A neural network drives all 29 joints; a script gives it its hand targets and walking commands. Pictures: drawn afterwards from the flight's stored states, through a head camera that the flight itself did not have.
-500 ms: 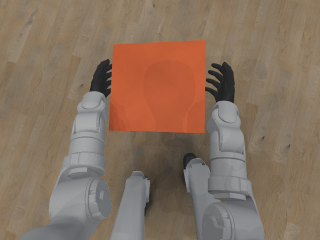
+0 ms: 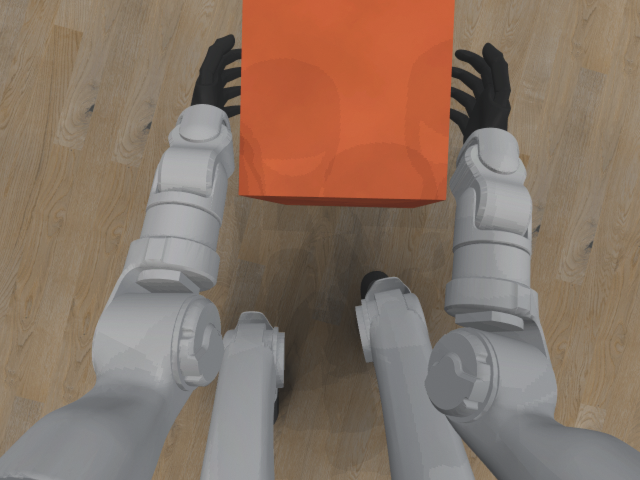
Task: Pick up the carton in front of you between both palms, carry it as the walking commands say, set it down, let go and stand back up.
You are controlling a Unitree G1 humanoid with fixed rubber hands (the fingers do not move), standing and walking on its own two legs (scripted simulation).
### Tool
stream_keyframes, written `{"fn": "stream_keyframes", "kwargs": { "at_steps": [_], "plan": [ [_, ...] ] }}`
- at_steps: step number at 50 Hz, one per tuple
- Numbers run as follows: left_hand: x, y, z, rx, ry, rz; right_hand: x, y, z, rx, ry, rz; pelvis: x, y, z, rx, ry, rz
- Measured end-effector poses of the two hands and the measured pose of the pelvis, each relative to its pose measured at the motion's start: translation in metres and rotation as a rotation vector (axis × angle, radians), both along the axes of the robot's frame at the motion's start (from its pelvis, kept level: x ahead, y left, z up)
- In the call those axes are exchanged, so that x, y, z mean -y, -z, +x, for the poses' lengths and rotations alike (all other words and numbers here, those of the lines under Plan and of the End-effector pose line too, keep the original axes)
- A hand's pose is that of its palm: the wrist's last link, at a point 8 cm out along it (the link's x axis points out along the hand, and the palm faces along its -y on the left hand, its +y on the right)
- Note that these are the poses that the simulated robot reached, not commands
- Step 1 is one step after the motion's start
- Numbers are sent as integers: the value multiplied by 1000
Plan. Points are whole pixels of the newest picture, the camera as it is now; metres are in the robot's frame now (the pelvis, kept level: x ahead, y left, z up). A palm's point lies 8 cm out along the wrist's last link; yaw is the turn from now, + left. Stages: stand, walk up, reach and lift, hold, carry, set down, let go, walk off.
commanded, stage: set down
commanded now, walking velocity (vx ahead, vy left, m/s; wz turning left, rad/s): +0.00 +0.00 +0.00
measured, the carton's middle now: (347, 127) +0.50 -0.11 -0.20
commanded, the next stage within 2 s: none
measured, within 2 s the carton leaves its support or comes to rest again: rests again in 1.04 s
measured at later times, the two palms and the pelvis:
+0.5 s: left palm (259, 124) +0.55 +0.01 -0.28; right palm (453, 146) +0.47 -0.28 -0.27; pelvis -0.01 -0.02 -0.09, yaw +2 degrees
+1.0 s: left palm (260, 123) +0.56 +0.01 -0.30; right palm (452, 145) +0.47 -0.28 -0.29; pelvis -0.02 +0.00 -0.12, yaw +1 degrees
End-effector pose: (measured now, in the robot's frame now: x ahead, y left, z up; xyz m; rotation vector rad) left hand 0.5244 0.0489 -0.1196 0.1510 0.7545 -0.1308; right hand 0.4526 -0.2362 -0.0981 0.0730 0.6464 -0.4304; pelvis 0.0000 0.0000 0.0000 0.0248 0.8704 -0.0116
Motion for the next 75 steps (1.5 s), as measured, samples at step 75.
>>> {"fn": "stream_keyframes", "kwargs": {
  "at_steps": [75],
  "plan": [
    [44, 192, 34, -20, 162, -96, 52, 202, 12, -182, -48, -38, 3, 115, -16, 103, -57, -62]
  ]
}}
